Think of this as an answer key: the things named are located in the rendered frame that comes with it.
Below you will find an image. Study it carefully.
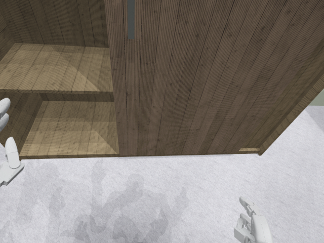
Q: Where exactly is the right robot hand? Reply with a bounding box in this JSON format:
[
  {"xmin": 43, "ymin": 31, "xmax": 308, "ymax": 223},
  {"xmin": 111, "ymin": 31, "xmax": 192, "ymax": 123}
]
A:
[{"xmin": 234, "ymin": 196, "xmax": 274, "ymax": 243}]

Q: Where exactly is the left robot hand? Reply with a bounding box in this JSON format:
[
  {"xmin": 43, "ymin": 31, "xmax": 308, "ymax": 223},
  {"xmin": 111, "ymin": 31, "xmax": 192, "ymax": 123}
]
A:
[{"xmin": 0, "ymin": 98, "xmax": 25, "ymax": 187}]

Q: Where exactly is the wardrobe door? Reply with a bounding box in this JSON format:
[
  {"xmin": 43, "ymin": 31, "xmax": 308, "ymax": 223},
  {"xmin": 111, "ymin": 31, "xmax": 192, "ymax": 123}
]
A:
[
  {"xmin": 241, "ymin": 37, "xmax": 324, "ymax": 148},
  {"xmin": 104, "ymin": 0, "xmax": 324, "ymax": 156}
]

